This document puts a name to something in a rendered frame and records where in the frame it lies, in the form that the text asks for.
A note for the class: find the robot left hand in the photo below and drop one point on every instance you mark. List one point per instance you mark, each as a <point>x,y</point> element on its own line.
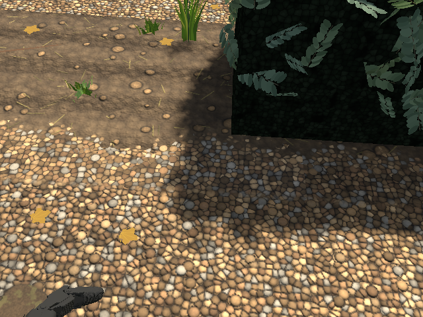
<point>65,299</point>

